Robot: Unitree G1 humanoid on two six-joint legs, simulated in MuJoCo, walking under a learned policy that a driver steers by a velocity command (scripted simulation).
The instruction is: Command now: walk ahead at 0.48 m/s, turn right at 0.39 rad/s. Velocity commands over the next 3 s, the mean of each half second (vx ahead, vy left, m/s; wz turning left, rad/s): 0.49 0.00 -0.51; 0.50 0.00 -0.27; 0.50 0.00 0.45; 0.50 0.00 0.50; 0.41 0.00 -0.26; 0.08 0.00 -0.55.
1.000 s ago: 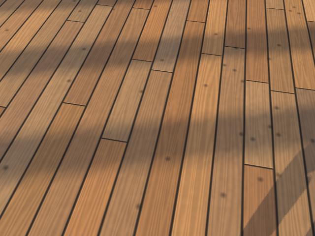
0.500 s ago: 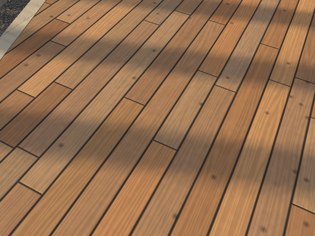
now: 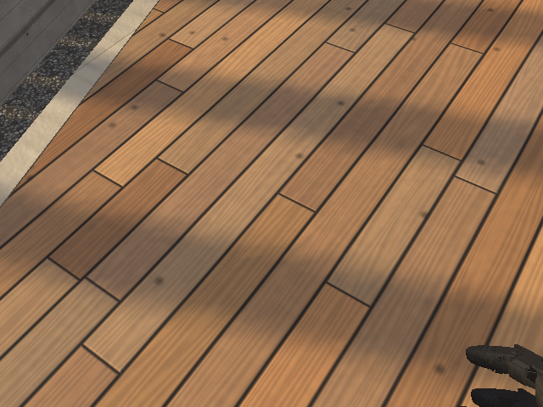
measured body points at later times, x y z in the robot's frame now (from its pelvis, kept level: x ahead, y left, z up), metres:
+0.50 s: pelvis +0.26 -0.03 -0.02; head +0.29 -0.05 +0.43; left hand +0.56 +0.12 -0.08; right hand +0.17 -0.32 -0.14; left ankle +0.12 +0.14 -0.74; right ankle +0.37 -0.17 -0.73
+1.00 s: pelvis +0.52 -0.13 +0.00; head +0.55 -0.14 +0.44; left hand +0.70 +0.12 -0.11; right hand +0.61 -0.42 -0.10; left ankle +0.74 -0.08 -0.71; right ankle +0.37 -0.16 -0.74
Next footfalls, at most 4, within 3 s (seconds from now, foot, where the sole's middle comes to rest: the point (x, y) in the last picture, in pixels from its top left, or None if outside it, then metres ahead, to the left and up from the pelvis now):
0.04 left None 0.16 0.13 -0.78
0.52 right None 0.41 -0.18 -0.78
1.06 left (369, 294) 0.77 -0.10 -0.78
1.56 right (459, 233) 1.00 -0.36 -0.78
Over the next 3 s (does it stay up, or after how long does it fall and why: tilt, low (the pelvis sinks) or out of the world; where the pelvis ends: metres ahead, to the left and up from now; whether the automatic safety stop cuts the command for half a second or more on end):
stays up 1.43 -0.18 -0.01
